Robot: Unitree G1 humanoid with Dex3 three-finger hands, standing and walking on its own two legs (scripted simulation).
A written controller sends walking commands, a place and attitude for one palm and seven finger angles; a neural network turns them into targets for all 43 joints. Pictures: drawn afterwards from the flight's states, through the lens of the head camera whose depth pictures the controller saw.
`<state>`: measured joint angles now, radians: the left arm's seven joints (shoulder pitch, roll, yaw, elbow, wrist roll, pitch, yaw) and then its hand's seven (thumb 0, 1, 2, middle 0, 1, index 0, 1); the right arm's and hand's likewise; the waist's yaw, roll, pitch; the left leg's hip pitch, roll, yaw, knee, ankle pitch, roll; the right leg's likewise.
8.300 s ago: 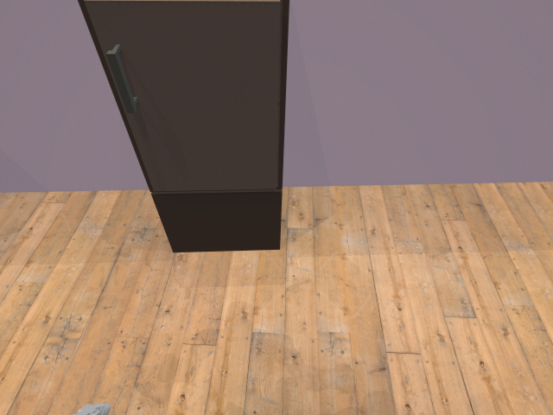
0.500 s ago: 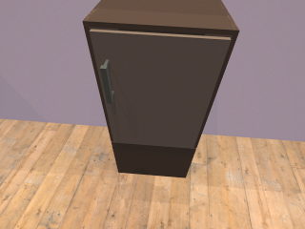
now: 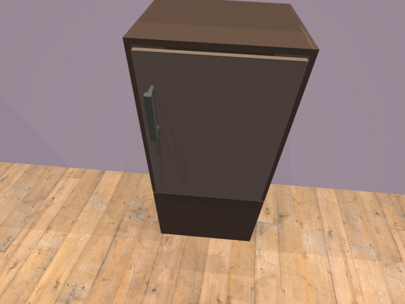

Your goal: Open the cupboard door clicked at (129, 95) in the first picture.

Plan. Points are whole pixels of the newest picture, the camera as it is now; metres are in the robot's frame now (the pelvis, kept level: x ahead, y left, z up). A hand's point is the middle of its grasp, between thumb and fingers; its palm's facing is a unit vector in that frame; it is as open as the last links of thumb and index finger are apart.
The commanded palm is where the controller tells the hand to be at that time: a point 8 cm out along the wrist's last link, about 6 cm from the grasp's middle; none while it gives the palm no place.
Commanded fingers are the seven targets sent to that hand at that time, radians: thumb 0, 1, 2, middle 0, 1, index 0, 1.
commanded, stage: look again from close up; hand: left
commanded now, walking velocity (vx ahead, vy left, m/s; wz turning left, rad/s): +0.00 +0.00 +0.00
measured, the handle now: (153, 114) +0.59 +0.18 +0.06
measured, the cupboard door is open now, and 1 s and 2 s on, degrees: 0 0 0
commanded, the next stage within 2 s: shuffle to correct the standing spot in 0.14 s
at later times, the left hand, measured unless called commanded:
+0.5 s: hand out of the picture -0.01 +0.17 -0.19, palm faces -0.01 -0.99 -0.17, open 7.4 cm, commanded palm none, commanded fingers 0.00 0.90 0.90 -0.20 -0.30 -0.20 -0.30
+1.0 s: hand out of the picture +0.00 +0.16 -0.18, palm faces +0.04 -0.99 -0.16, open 7.3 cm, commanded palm none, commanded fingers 0.00 0.90 0.90 -0.20 -0.30 -0.20 -0.30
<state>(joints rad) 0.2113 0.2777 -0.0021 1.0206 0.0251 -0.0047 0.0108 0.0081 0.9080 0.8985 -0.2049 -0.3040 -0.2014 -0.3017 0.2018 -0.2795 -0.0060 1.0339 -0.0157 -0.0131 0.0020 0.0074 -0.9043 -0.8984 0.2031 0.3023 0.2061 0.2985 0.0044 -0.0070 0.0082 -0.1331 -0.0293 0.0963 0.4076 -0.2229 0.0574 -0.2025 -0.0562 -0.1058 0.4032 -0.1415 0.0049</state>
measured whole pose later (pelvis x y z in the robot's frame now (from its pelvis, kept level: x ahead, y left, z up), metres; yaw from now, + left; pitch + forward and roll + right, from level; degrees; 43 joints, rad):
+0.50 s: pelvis +0.01 +0.01 -0.01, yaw +0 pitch -3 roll +0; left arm 0.34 0.15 -0.04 1.13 0.03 -0.01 0.03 0.01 0.91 0.90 -0.20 -0.30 -0.20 -0.30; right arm 0.30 -0.17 0.02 1.07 -0.01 -0.02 -0.01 0.01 -0.91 -0.90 0.20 0.30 0.20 0.30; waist 0.00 0.00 0.02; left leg -0.18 -0.02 0.10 0.52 -0.30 0.07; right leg -0.25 -0.06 -0.10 0.50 -0.21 0.01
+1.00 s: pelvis +0.01 +0.00 +0.00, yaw +0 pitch -3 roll +0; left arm 0.33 0.12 0.00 1.10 0.02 -0.01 0.04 0.01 0.92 0.90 -0.20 -0.30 -0.20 -0.30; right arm 0.34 -0.12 0.01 1.11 -0.01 -0.03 -0.03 0.01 -0.91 -0.90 0.20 0.30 0.20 0.30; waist 0.00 0.00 0.01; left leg -0.15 -0.03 0.10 0.44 -0.25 0.06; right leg -0.23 -0.06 -0.10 0.46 -0.18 0.01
